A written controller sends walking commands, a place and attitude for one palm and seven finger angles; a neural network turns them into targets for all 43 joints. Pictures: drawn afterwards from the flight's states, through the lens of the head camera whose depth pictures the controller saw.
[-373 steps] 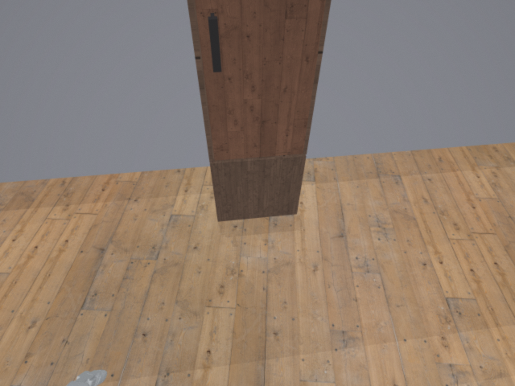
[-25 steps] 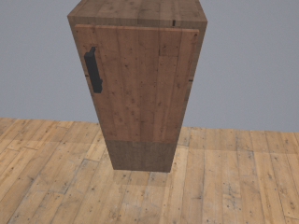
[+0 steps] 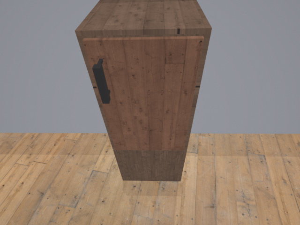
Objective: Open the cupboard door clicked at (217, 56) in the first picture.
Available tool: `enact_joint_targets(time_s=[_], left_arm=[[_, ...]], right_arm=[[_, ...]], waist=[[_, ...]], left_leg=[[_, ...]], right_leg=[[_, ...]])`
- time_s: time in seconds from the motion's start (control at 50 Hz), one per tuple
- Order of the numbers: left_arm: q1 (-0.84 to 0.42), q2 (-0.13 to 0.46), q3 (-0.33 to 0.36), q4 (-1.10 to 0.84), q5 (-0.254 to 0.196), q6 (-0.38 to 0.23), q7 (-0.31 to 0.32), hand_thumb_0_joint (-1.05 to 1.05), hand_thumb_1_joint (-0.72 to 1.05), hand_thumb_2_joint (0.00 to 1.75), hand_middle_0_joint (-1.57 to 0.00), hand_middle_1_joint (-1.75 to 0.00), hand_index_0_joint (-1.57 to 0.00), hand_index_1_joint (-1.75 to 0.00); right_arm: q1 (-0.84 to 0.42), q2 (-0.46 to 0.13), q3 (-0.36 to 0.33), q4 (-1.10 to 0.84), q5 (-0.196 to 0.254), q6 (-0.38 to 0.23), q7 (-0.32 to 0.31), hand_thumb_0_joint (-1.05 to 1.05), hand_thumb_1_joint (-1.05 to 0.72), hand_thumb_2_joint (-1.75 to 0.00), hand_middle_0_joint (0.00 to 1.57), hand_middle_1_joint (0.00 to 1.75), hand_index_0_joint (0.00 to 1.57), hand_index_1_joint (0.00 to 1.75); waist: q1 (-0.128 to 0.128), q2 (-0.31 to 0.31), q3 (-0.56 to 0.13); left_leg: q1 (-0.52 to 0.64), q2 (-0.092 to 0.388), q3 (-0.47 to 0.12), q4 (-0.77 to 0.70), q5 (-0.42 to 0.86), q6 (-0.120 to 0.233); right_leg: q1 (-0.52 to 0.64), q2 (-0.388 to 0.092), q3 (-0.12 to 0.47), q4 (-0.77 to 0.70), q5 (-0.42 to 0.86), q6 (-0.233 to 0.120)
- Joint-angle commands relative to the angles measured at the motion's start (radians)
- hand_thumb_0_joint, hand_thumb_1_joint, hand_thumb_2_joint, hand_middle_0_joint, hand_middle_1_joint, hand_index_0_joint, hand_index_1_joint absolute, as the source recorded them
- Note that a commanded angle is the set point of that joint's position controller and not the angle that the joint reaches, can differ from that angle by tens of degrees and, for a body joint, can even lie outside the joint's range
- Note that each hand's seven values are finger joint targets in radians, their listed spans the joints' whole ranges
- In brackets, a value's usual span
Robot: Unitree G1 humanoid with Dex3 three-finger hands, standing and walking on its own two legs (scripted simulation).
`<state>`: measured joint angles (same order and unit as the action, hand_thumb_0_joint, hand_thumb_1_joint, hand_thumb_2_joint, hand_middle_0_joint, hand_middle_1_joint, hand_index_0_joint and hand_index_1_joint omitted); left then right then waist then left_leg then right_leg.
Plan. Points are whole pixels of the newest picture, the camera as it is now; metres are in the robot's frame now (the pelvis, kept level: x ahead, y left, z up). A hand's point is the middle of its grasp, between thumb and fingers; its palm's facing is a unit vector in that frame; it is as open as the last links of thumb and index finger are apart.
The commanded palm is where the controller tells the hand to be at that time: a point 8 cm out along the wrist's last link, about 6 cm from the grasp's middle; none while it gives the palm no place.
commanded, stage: look again from close up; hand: left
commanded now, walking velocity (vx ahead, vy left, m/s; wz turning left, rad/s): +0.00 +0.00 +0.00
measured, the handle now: (103, 81) +0.53 +0.19 +0.12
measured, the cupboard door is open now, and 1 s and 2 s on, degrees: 0 0 0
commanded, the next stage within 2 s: raise the hand with hooked fingers in 0.38 s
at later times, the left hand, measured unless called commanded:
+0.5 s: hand out of the picture +0.05 +0.16 -0.16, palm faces +0.02 -0.97 -0.23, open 7.3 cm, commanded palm +0.12 +0.21 -0.06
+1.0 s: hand (75, 216) +0.16 +0.21 -0.02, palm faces +0.20 -0.98 -0.02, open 9.2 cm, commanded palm +0.16 +0.25 +0.00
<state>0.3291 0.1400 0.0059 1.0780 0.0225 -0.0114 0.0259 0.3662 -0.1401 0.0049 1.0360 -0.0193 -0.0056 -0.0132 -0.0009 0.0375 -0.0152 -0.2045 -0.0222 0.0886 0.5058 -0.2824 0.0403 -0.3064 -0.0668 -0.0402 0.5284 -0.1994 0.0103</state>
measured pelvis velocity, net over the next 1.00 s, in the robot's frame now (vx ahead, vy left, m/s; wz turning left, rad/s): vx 0.00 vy -0.04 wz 0.06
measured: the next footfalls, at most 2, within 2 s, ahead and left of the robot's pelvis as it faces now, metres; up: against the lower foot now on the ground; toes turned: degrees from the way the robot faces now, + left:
none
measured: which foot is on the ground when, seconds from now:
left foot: down 0.00-1.00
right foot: down 0.00-1.00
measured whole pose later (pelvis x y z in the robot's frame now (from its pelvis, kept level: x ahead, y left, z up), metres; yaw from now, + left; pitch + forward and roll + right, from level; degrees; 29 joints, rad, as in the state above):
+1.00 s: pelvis +0.00 -0.04 -0.06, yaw +3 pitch +8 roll -1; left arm 0.46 0.22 0.29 0.11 -0.33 -0.49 -0.38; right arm 0.17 -0.30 -0.06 0.50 0.03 -0.28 -0.05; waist 0.06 -0.03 -0.07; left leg -0.66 0.04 -0.02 1.02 -0.51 -0.02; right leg -0.71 -0.04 -0.13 0.98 -0.42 -0.04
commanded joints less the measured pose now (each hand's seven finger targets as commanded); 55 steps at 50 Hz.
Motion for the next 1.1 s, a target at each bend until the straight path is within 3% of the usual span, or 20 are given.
enact_joint_targets(time_s=[0.0, 0.18, 0.44, 0.46, 0.48, 0.5, 0.52, 0.54, 0.56, 0.58, 0.6, 0.62, 0.68, 0.74, 0.78, 0.88, 0.92, 0.98, 1.02, 1.08], left_arm=[[0.037, 0.085, 0.007, -0.035, -0.008, -0.018, 0.006, 0.0, 0.9, 0.9, -0.2, -0.3, -0.2, -0.3], [-0.009, 0.113, 0.012, -0.03, -0.012, -0.027, 0.01, 0.0, 0.9, 0.9, -0.2, -0.3, -0.2, -0.3], [-0.043, 0.139, 0.011, -0.012, -0.011, -0.024, 0.009, 0.0, 0.9, 0.9, -0.2, -0.3, -0.2, -0.3], [0.049, 0.144, 0.008, 0.031, -0.006, -0.025, 0.049, 0.0, 0.9, 0.9, -0.2, -0.3, -0.2, -0.3], [-0.771, 0.389, 0.19, -1.506, -0.2, -0.253, 0.032, 0.0, 0.88, 0.89, -0.2, -0.32, -0.2, -0.32], [-0.24, 0.304, 0.148, -1.23, -0.123, -0.195, 0.056, 0.0, 0.85, 0.88, -0.2, -0.33, -0.2, -0.33], [-0.201, 0.228, 0.114, -1.137, -0.159, -0.15, 0.1, 0.0, 0.83, 0.87, -0.21, -0.34, -0.21, -0.34], [0.078, 0.013, 0.004, -0.952, -0.176, -0.068, 0.088, 0.0, 0.81, 0.86, -0.21, -0.36, -0.21, -0.36], [-0.118, 0.082, 0.048, -1.134, -0.209, -0.107, 0.068, 0.0, 0.78, 0.85, -0.21, -0.37, -0.21, -0.37], [-0.117, 0.155, 0.134, -1.131, -0.201, -0.164, 0.046, 0.0, 0.76, 0.84, -0.21, -0.39, -0.21, -0.39], [-0.052, 0.146, 0.159, -1.045, -0.201, -0.222, 0.018, 0.0, 0.74, 0.83, -0.21, -0.4, -0.21, -0.4], [0.099, 0.141, 0.207, -0.934, -0.213, -0.27, -0.024, 0.0, 0.71, 0.82, -0.21, -0.42, -0.21, -0.42], [0.303, 0.084, 0.234, -0.826, -0.276, -0.473, -0.207, 0.0, 0.64, 0.79, -0.22, -0.47, -0.22, -0.47], [0.307, 0.182, 0.314, -0.84, -0.318, -0.597, -0.416, 0.0, 0.57, 0.76, -0.22, -0.51, -0.22, -0.51], [0.223, 0.238, 0.353, -0.941, -0.347, -0.562, -0.475, 0.0, 0.53, 0.74, -0.23, -0.54, -0.23, -0.54], [-0.066, 0.266, 0.389, -1.264, -0.42, -0.555, -0.434, 0.0, 0.41, 0.69, -0.24, -0.62, -0.24, -0.62], [-0.225, 0.292, 0.353, -1.399, -0.401, -0.6, -0.405, 0.0, 0.36, 0.67, -0.24, -0.64, -0.24, -0.64], [-0.198, 0.254, 0.27, -1.36, -0.352, -0.601, -0.41, 0.0, 0.29, 0.64, -0.24, -0.69, -0.24, -0.69], [-0.237, 0.268, 0.251, -1.301, -0.357, -0.548, -0.448, 0.0, 0.25, 0.62, -0.25, -0.72, -0.25, -0.72], [-0.142, 0.331, 0.315, -1.185, -0.344, -0.408, -0.482, 0.0, 0.18, 0.59, -0.25, -0.76, -0.25, -0.76]], right_arm=[[0.013, -0.12, -0.022, -0.041, 0.001, -0.036, -0.007, 0.0, -0.9, -0.9, 0.2, 0.3, 0.2, 0.3], [0.002, -0.126, -0.013, 0.007, 0.003, -0.048, -0.012, 0.0, -0.9, -0.9, 0.2, 0.3, 0.2, 0.3], [-0.05, -0.131, -0.011, 0.045, 0.004, -0.035, -0.014, 0.0, -0.9, -0.9, 0.2, 0.3, 0.2, 0.3], [-0.113, -0.157, -0.02, -0.013, 0.017, -0.036, -0.006, 0.0, -0.9, -0.9, 0.2, 0.3, 0.2, 0.3], [-0.14, -0.301, -0.047, -0.373, 0.071, -0.183, -0.047, 0.0, -0.9, -0.9, 0.2, 0.3, 0.2, 0.3], [-0.218, -0.224, -0.019, -0.334, 0.05, -0.27, -0.084, 0.0, -0.9, -0.9, 0.2, 0.3, 0.2, 0.3], [-0.21, -0.226, -0.026, -0.278, 0.063, -0.293, -0.09, 0.0, -0.9, -0.9, 0.2, 0.3, 0.2, 0.3], [-0.168, -0.17, -0.022, -0.266, 0.072, -0.295, -0.076, 0.0, -0.9, -0.9, 0.2, 0.3, 0.2, 0.3], [-0.207, -0.218, -0.026, -0.355, 0.075, -0.31, -0.069, 0.0, -0.9, -0.9, 0.2, 0.3, 0.2, 0.3], [-0.191, -0.234, -0.051, -0.379, 0.059, -0.323, -0.071, 0.0, -0.9, -0.9, 0.2, 0.3, 0.2, 0.3], [-0.195, -0.227, -0.059, -0.397, 0.05, -0.333, -0.07, 0.0, -0.9, -0.9, 0.2, 0.3, 0.2, 0.3], [-0.201, -0.225, -0.071, -0.427, 0.048, -0.335, -0.061, 0.0, -0.9, -0.9, 0.2, 0.3, 0.2, 0.3], [-0.224, -0.219, -0.091, -0.51, 0.036, -0.334, -0.018, 0.0, -0.9, -0.9, 0.2, 0.3, 0.2, 0.3], [-0.255, -0.252, -0.104, -0.604, 0.047, -0.321, 0.017, 0.0, -0.9, -0.9, 0.2, 0.3, 0.2, 0.3], [-0.268, -0.251, -0.099, -0.658, 0.058, -0.308, 0.005, 0.0, -0.9, -0.9, 0.2, 0.3, 0.2, 0.3], [-0.188, -0.224, -0.087, -0.684, 0.056, -0.306, -0.03, 0.0, -0.9, -0.9, 0.2, 0.3, 0.2, 0.3], [-0.16, -0.231, -0.073, -0.647, 0.041, -0.316, -0.042, 0.0, -0.9, -0.9, 0.2, 0.3, 0.2, 0.3], [-0.147, -0.244, -0.065, -0.599, 0.047, -0.327, -0.052, 0.0, -0.9, -0.9, 0.2, 0.3, 0.2, 0.3], [-0.156, -0.262, -0.05, -0.589, 0.05, -0.337, -0.061, 0.0, -0.9, -0.9, 0.2, 0.3, 0.2, 0.3], [-0.165, -0.265, -0.049, -0.599, 0.068, -0.336, -0.07, 0.0, -0.9, -0.9, 0.2, 0.3, 0.2, 0.3]], waist=[[0.009, -0.053, 0.124], [-0.001, -0.038, 0.046], [-0.001, -0.033, 0.083], [0.032, -0.174, 0.071], [-0.067, 0.074, -0.417], [0.029, 0.196, -0.357], [0.005, 0.222, -0.248], [-0.007, 0.091, -0.12], [-0.028, 0.034, 0.023], [-0.037, -0.056, -0.001], [-0.027, -0.152, 0.062], [0.019, -0.202, 0.068], [0.07, -0.346, 0.001], [0.075, -0.127, -0.095], [0.075, -0.109, -0.185], [0.009, 0.012, -0.276], [-0.035, 0.055, -0.276], [-0.063, 0.088, -0.236], [-0.073, 0.098, -0.206], [-0.03, 0.03, -0.248]], left_leg=[[-0.159, 0.133, -0.174, -0.252, -0.108, 0.01], [-0.016, 0.128, -0.117, -0.194, 0.175, -0.002], [0.004, 0.127, -0.102, -0.194, 0.134, -0.015], [-0.044, 0.165, -0.069, -0.023, 0.229, -0.034], [0.166, 0.022, -0.094, -0.114, 0.314, -0.029], [0.195, 0.043, -0.065, -0.127, 0.421, -0.03], [0.108, 0.044, -0.055, -0.111, 0.3, -0.06], [0.029, 0.047, -0.074, -0.127, 0.199, -0.051], [-0.053, 0.037, -0.102, -0.111, 0.106, -0.04], [-0.087, 0.029, -0.093, -0.074, 0.038, -0.033], [-0.162, 0.021, -0.09, -0.039, -0.011, -0.028], [-0.222, 0.012, -0.087, -0.004, -0.027, -0.031], [-0.407, -0.012, -0.056, 0.164, -0.039, -0.044], [-0.46, -0.034, -0.034, 0.291, -0.007, -0.052], [-0.507, -0.041, -0.017, 0.335, -0.019, -0.036], [-0.463, -0.009, -0.055, 0.4, -0.014, -0.024], [-0.436, 0.008, -0.079, 0.426, 0.018, -0.017], [-0.4, 0.025, -0.099, 0.4, 0.005, -0.009], [-0.396, 0.027, -0.121, 0.384, -0.003, -0.008], [-0.404, 0.023, -0.125, 0.323, -0.011, -0.01]], right_leg=[[0.082, -0.019, 0.061, -0.08, -0.007, -0.04], [0.128, -0.046, 0.069, -0.091, 0.131, -0.04], [0.132, -0.055, 0.085, -0.139, 0.139, -0.047], [0.139, -0.091, 0.091, -0.079, 0.441, -0.029], [0.241, 0.013, 0.045, -0.033, 0.327, -0.045], [0.209, 0.046, 0.033, -0.015, 0.141, -0.071], [0.148, 0.043, -0.007, -0.021, 0.053, -0.061], [0.082, 0.045, -0.035, -0.046, 0.018, -0.04], [0.031, 0.036, -0.029, -0.066, -0.012, -0.03], [-0.012, 0.035, -0.032, -0.076, -0.098, -0.026], [-0.073, 0.042, -0.039, -0.069, -0.172, -0.021], [-0.092, 0.045, -0.039, -0.041, -0.218, -0.027], [-0.14, 0.046, 0.004, 0.095, -0.225, -0.025], [-0.115, 0.012, 0.081, 0.187, -0.068, -0.045], [-0.106, 0.0, 0.128, 0.2, -0.072, -0.028], [-0.15, 0.015, 0.164, 0.198, -0.156, -0.01], [-0.199, 0.037, 0.136, 0.249, -0.104, -0.022], [-0.269, 0.059, 0.067, 0.267, -0.113, -0.036], [-0.277, 0.07, 0.041, 0.271, -0.107, -0.042], [-0.199, 0.061, 0.023, 0.232, -0.122, -0.03]])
